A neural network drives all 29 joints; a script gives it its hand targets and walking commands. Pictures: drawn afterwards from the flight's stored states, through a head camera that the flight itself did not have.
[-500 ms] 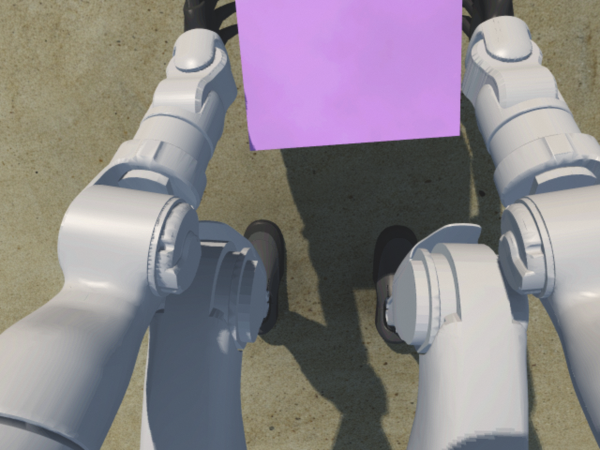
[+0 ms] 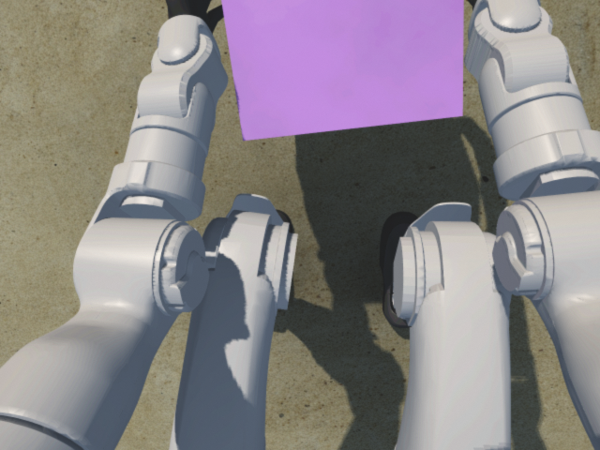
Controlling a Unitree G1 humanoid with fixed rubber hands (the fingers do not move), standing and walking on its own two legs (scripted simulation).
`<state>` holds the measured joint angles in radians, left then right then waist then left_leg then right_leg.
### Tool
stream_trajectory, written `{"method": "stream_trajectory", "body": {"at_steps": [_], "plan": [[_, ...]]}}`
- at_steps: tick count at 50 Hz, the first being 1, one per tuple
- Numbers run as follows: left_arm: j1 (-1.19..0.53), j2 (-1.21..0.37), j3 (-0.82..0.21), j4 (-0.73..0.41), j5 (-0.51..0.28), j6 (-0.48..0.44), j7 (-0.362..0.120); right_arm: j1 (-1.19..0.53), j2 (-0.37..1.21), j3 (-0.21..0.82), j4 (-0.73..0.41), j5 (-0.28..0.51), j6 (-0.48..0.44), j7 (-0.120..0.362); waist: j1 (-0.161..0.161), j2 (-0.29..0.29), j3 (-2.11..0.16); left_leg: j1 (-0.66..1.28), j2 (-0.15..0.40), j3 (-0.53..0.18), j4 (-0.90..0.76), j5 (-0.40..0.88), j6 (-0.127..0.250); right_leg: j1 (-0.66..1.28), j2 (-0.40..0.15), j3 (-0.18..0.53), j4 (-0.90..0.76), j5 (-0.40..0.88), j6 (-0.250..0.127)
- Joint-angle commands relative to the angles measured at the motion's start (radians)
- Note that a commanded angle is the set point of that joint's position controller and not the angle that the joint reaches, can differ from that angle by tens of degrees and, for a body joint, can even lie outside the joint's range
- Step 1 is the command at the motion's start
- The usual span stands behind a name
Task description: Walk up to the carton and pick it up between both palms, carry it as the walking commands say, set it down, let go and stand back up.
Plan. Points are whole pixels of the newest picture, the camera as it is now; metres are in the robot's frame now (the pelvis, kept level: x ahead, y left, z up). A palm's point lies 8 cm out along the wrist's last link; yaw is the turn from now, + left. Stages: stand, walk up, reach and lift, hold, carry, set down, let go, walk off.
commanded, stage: reach and lift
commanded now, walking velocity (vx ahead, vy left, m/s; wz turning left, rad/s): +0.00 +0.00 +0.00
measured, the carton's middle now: (338, 30) +0.52 +0.00 -0.21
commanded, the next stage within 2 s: none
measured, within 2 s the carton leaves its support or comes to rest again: neither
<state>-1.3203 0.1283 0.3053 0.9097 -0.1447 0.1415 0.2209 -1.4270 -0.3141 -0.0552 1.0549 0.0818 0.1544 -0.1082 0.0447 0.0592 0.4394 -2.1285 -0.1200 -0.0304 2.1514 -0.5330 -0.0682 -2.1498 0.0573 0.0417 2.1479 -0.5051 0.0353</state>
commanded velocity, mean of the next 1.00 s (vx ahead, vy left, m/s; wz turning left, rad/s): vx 0.00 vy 0.00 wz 0.00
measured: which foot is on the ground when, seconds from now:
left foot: down 0.00-1.00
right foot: down 0.00-1.00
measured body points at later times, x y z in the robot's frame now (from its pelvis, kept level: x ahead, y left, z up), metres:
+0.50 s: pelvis -0.01 +0.00 +0.03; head +0.34 -0.02 +0.29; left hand +0.52 +0.15 -0.11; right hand +0.55 -0.15 -0.12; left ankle +0.14 +0.12 -0.35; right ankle +0.14 -0.12 -0.35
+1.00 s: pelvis -0.02 +0.00 +0.07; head +0.32 -0.02 +0.35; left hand +0.50 +0.15 -0.05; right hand +0.53 -0.14 -0.05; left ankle +0.14 +0.12 -0.35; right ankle +0.14 -0.12 -0.35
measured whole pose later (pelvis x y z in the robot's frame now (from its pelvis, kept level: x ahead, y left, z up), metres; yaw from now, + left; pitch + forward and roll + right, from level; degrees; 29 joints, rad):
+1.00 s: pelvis -0.02 +0.00 +0.07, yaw -1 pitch +22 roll +1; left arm -1.20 0.01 0.47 0.50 0.02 0.36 0.17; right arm -1.34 -0.21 -0.22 0.74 -0.06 0.36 -0.07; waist 0.03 0.03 0.52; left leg -1.83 -0.11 -0.06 1.94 -0.49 -0.07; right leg -1.86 0.06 0.03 1.93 -0.46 0.02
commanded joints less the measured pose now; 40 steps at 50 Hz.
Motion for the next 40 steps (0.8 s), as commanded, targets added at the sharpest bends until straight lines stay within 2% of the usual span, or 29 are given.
{"method": "stream_trajectory", "body": {"at_steps": [1,2,4,5,7,11,12,13,14,16,19,20,22,24,27,29,32,33,34,35,39,40], "plan": [[-0.675,-1.053,-0.415,-0.245,-0.025,0.026,-0.27,-0.605,0.994,0.255,-0.313,0.038,-0.016,0.25,-0.042,-0.115,-1.801,0.602,-0.059,0.112,-0.172,0.213,0.027,0.642,0.066,-0.101,-0.184,0.163,-0.033],[-0.68,-1.071,-0.423,-0.256,-0.029,0.036,-0.274,-0.611,0.992,0.252,-0.323,0.031,-0.008,0.255,-0.055,-0.115,-1.814,0.612,-0.058,0.111,-0.175,0.214,0.029,0.652,0.063,-0.106,-0.185,0.17,-0.035],[-0.698,-1.08,-0.438,-0.274,-0.025,0.054,-0.282,-0.619,1.014,0.25,-0.343,0.036,0.007,0.265,-0.043,-0.093,-1.85,0.621,-0.062,0.114,-0.186,0.194,0.03,0.674,0.065,-0.102,-0.195,0.155,-0.041],[-0.695,-1.092,-0.445,-0.279,-0.025,0.064,-0.283,-0.635,1.004,0.251,-0.367,0.04,0.011,0.269,-0.049,-0.076,-1.895,0.655,-0.06,0.116,-0.189,0.21,0.027,0.689,0.065,-0.105,-0.196,0.169,-0.045],[-0.705,-1.122,-0.458,-0.298,-0.033,0.078,-0.29,-0.629,1.014,0.252,-0.367,0.033,0.025,0.279,-0.067,-0.077,-1.915,0.671,-0.06,0.111,-0.193,0.224,0.024,0.701,0.066,-0.109,-0.204,0.181,-0.048],[-0.684,-1.125,-0.438,-0.285,0.005,0.094,-0.307,-0.571,1.063,0.229,-0.314,-0.002,0.053,0.303,-0.058,-0.078,-1.813,0.575,-0.057,0.112,-0.211,0.186,0.03,0.66,0.065,-0.102,-0.214,0.17,-0.05],[-0.693,-1.13,-0.442,-0.302,0.004,0.097,-0.31,-0.57,1.064,0.229,-0.325,-0.005,0.056,0.307,-0.068,-0.075,-1.835,0.605,-0.057,0.109,-0.214,0.192,0.031,0.664,0.066,-0.104,-0.216,0.168,-0.05],[-0.691,-1.124,-0.444,-0.314,0.008,0.1,-0.312,-0.565,1.075,0.234,-0.331,0.0,0.058,0.308,-0.053,-0.074,-1.842,0.595,-0.058,0.11,-0.212,0.201,0.031,0.676,0.066,-0.098,-0.216,0.183,-0.051],[-0.707,-1.127,-0.455,-0.332,0.001,0.101,-0.312,-0.593,1.074,0.244,-0.369,0.006,0.059,0.308,-0.054,-0.079,-1.897,0.616,-0.058,0.111,-0.211,0.208,0.028,0.706,0.066,-0.099,-0.22,0.187,-0.049],[-0.714,-1.126,-0.467,-0.352,0.001,0.106,-0.309,-0.616,1.083,0.264,-0.4,0.018,0.065,0.307,-0.035,-0.09,-1.958,0.635,-0.057,0.109,-0.224,0.221,0.03,0.743,0.069,-0.1,-0.222,0.206,-0.046],[-0.695,-1.126,-0.465,-0.325,0.004,0.121,-0.315,-0.616,1.076,0.278,-0.4,0.009,0.078,0.303,-0.042,-0.123,-1.959,0.611,-0.052,0.111,-0.231,0.194,0.03,0.785,0.068,-0.094,-0.24,0.191,-0.044],[-0.68,-1.135,-0.471,-0.344,0.002,0.125,-0.317,-0.608,1.091,0.293,-0.429,0.022,0.08,0.3,-0.029,-0.121,-1.995,0.623,-0.055,0.115,-0.23,0.218,0.03,0.819,0.072,-0.093,-0.243,0.215,-0.043],[-0.685,-1.151,-0.503,-0.38,-0.016,0.133,-0.319,-0.618,1.097,0.318,-0.491,0.034,0.085,0.292,-0.025,-0.122,-2.097,0.665,-0.054,0.115,-0.24,0.252,0.027,0.874,0.076,-0.098,-0.243,0.264,-0.037],[-0.672,-1.147,-0.504,-0.373,-0.006,0.144,-0.318,-0.597,1.111,0.32,-0.457,0.031,0.099,0.291,-0.023,-0.133,-2.08,0.652,-0.05,0.114,-0.249,0.227,0.028,0.872,0.073,-0.098,-0.252,0.244,-0.037],[-0.702,-1.13,-0.532,-0.447,-0.012,0.147,-0.317,-0.582,1.15,0.34,-0.474,0.041,0.113,0.284,-0.009,-0.135,-2.135,0.669,-0.052,0.115,-0.266,0.236,0.03,0.92,0.079,-0.092,-0.267,0.257,-0.035],[-0.686,-1.128,-0.535,-0.432,0.003,0.156,-0.319,-0.559,1.159,0.328,-0.458,0.034,0.119,0.283,0.0,-0.112,-2.098,0.647,-0.051,0.119,-0.277,0.215,0.029,0.902,0.081,-0.083,-0.278,0.245,-0.039],[-0.699,-1.112,-0.553,-0.471,0.006,0.164,-0.317,-0.534,1.175,0.335,-0.45,0.036,0.131,0.281,0.008,-0.101,-2.118,0.67,-0.049,0.12,-0.298,0.207,0.028,0.915,0.081,-0.084,-0.293,0.236,-0.038],[-0.709,-1.103,-0.556,-0.506,0.007,0.167,-0.315,-0.542,1.19,0.341,-0.465,0.044,0.139,0.28,0.021,-0.097,-2.156,0.707,-0.05,0.123,-0.307,0.213,0.029,0.946,0.082,-0.078,-0.303,0.232,-0.039],[-0.699,-1.105,-0.553,-0.476,0.01,0.173,-0.315,-0.538,1.179,0.337,-0.459,0.037,0.139,0.277,0.016,-0.094,-2.116,0.678,-0.05,0.121,-0.31,0.195,0.027,0.928,0.083,-0.076,-0.312,0.216,-0.04],[-0.695,-1.099,-0.557,-0.496,0.015,0.175,-0.314,-0.548,1.203,0.352,-0.483,0.048,0.144,0.278,0.037,-0.104,-2.152,0.697,-0.052,0.123,-0.318,0.204,0.032,0.953,0.085,-0.075,-0.314,0.222,-0.038],[-0.71,-1.093,-0.556,-0.503,0.017,0.189,-0.317,-0.535,1.207,0.333,-0.46,0.033,0.158,0.271,0.024,-0.097,-2.131,0.695,-0.05,0.12,-0.349,0.167,0.03,0.964,0.085,-0.072,-0.344,0.19,-0.042],[-0.711,-1.101,-0.557,-0.507,0.016,0.192,-0.32,-0.528,1.205,0.327,-0.458,0.027,0.161,0.27,0.01,-0.094,-2.131,0.693,-0.049,0.121,-0.354,0.156,0.029,0.974,0.086,-0.072,-0.351,0.182,-0.044]]}}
